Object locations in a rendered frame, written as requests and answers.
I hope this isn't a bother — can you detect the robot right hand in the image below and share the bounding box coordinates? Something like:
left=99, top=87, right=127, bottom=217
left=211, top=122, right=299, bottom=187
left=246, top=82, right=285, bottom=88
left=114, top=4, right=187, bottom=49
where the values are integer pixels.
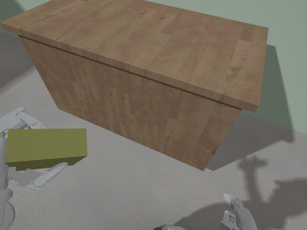
left=220, top=194, right=258, bottom=230

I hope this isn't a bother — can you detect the sponge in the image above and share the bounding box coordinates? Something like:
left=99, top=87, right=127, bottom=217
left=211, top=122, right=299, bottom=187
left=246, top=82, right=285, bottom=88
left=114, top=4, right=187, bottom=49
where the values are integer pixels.
left=5, top=128, right=87, bottom=172

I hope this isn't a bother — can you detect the robot left forearm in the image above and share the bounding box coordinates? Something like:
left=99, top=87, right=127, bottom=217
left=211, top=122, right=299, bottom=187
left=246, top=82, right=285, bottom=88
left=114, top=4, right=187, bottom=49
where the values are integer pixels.
left=0, top=189, right=15, bottom=230

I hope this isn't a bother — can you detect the table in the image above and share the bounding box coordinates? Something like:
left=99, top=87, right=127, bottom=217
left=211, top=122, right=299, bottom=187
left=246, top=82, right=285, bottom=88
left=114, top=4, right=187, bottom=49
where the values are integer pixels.
left=0, top=0, right=269, bottom=171

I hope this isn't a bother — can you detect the robot left hand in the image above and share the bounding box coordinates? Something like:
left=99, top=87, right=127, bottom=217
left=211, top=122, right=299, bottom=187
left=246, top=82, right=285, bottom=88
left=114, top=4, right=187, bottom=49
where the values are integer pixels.
left=0, top=106, right=68, bottom=191

